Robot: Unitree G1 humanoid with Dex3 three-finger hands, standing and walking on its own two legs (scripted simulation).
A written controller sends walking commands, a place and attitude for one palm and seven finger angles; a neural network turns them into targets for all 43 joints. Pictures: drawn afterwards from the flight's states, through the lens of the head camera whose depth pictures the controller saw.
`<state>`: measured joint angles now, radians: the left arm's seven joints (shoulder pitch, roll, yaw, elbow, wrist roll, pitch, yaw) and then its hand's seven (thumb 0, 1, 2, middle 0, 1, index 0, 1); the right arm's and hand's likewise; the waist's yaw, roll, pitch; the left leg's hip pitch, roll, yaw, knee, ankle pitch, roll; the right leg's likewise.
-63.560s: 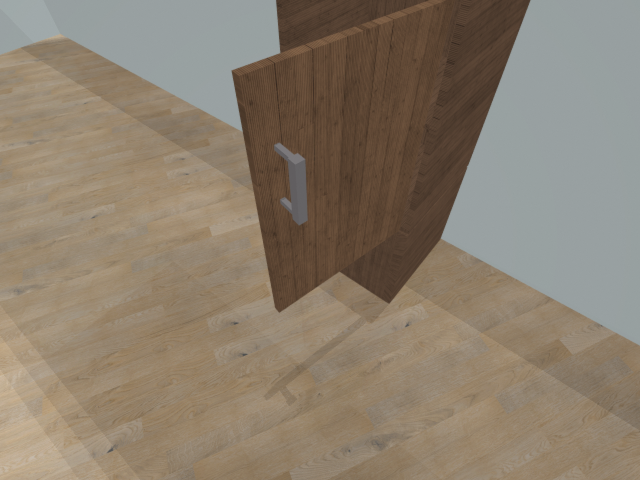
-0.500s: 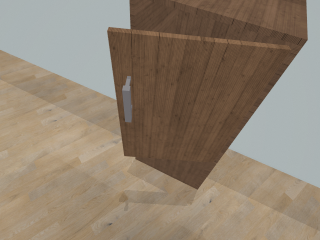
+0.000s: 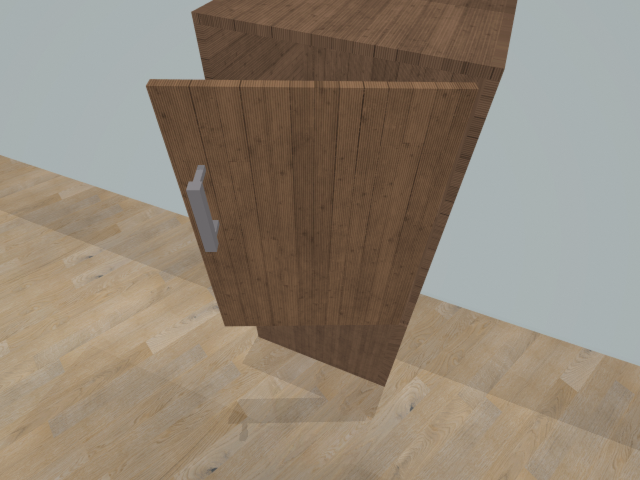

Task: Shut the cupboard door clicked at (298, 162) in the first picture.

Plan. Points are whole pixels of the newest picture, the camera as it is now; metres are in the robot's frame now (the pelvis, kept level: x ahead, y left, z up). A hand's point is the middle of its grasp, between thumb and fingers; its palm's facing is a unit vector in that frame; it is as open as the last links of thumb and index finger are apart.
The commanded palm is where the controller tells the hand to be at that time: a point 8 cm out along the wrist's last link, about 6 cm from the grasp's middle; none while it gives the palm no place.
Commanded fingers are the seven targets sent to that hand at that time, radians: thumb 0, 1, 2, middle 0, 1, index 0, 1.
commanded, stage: come to a stop and stand still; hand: left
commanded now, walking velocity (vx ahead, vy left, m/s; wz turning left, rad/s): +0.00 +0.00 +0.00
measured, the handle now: (206, 210) +0.48 +0.19 +0.06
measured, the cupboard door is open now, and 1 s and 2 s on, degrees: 23 23 23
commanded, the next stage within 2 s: look again from close up in 0.18 s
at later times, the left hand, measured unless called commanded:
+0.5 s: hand out of the picture -0.01 +0.19 -0.18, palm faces +0.02 -0.98 -0.17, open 7.3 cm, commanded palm none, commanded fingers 0.00 0.90 0.90 -0.20 -0.30 -0.20 -0.30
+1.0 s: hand out of the picture +0.14 +0.26 -0.09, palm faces +0.22 -0.94 -0.25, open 7.3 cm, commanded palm +0.10 +0.29 -0.06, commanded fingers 0.00 0.90 0.90 -0.31 -0.42 -0.31 -0.42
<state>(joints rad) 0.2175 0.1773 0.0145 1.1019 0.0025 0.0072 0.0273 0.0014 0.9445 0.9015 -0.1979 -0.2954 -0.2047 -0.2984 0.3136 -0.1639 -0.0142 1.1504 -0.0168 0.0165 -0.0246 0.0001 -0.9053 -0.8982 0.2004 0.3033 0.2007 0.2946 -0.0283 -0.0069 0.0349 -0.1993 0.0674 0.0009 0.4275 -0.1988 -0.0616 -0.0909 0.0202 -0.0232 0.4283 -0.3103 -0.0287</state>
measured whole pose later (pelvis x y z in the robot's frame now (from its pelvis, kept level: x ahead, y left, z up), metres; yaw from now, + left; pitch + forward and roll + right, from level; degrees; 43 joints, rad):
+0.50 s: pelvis +0.01 +0.03 -0.01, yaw -1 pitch -1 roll -1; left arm 0.33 0.12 -0.01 1.10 0.02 -0.02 0.05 0.00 0.91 0.90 -0.20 -0.30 -0.20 -0.30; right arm 0.25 -0.17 -0.02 1.05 -0.01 -0.02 -0.03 0.00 -0.93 -0.90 0.20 0.30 0.20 0.29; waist 0.00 0.01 0.03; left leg -0.26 0.02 0.02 0.58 -0.30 0.00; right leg -0.14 0.00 0.00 0.52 -0.36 0.01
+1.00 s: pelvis +0.00 +0.04 -0.01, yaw -1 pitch +0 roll +1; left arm 0.45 0.23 0.08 0.27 -0.10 -0.01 0.10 0.01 0.91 0.90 -0.21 -0.31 -0.21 -0.31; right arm 0.32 -0.19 0.00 0.90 0.03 -0.23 -0.07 0.01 -0.90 -0.90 0.20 0.30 0.20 0.30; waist 0.01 -0.03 0.02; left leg -0.31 -0.02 0.05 0.60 -0.30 0.02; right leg -0.28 -0.06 -0.01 0.71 -0.37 0.00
